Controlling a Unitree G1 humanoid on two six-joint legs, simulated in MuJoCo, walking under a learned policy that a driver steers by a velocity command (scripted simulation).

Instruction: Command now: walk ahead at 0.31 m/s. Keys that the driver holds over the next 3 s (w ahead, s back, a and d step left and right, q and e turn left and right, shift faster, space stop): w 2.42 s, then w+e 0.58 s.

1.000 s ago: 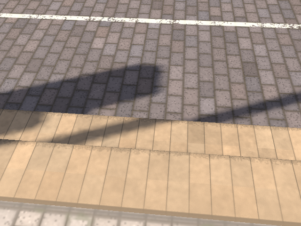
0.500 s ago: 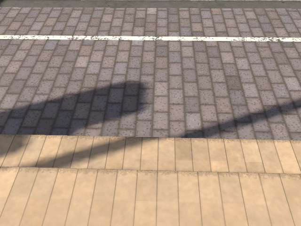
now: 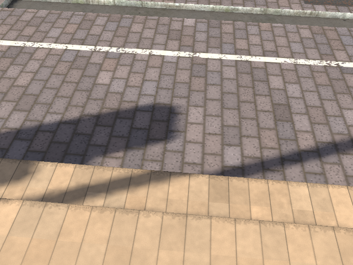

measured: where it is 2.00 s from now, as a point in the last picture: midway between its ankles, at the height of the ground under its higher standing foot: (178, 186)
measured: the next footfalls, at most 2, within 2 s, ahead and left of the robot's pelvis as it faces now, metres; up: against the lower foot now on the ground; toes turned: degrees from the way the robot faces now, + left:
left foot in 0.12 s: +0.13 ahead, +0.12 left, +0.00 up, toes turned +4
right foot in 0.64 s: +0.47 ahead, -0.05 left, +0.00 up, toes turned -4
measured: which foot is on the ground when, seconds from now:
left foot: up 0.00-0.10, down 0.12-0.64, up 0.66-1.00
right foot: down 0.00-0.14, up 0.16-0.62, down 0.64-1.00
